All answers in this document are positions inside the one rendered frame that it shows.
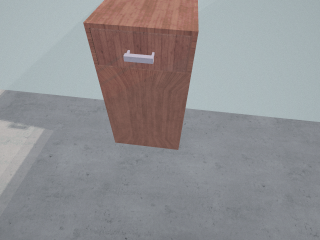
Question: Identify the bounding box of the cabinet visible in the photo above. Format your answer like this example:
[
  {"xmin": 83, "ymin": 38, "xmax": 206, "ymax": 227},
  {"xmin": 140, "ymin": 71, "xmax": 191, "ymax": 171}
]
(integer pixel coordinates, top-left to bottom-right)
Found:
[{"xmin": 83, "ymin": 0, "xmax": 199, "ymax": 150}]

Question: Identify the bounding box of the drawer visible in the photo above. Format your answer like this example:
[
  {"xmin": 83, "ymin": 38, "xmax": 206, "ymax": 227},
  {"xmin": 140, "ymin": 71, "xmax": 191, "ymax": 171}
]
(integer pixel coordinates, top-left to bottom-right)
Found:
[{"xmin": 90, "ymin": 28, "xmax": 192, "ymax": 73}]

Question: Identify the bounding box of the handle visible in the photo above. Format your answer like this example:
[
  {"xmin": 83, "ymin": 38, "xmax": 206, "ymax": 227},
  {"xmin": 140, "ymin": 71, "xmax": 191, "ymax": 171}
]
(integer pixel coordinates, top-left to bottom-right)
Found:
[{"xmin": 123, "ymin": 50, "xmax": 155, "ymax": 64}]

